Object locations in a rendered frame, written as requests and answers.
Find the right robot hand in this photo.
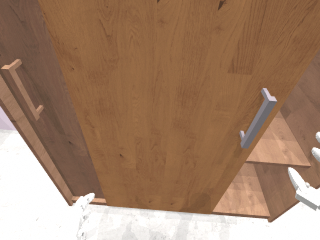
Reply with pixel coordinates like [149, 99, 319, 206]
[288, 132, 320, 211]

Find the handle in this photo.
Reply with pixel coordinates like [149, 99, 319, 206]
[1, 65, 40, 121]
[239, 88, 277, 149]

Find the left robot hand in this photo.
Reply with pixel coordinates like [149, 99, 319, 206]
[59, 193, 98, 240]

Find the wardrobe door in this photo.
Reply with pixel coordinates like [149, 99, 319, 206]
[38, 0, 320, 215]
[0, 0, 105, 199]

